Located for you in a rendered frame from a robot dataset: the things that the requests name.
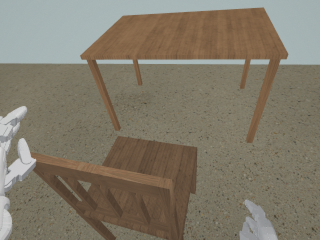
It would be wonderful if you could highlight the table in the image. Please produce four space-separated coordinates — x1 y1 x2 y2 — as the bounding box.
80 7 289 143

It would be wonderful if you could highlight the robot left hand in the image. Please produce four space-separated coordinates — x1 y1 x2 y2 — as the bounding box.
0 106 36 196

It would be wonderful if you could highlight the chair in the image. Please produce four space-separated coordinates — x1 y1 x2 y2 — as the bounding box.
30 136 198 240

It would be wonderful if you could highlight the robot right hand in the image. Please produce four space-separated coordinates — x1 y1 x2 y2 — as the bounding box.
239 199 278 240

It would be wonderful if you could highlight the left robot forearm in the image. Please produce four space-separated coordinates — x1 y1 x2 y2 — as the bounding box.
0 196 13 240

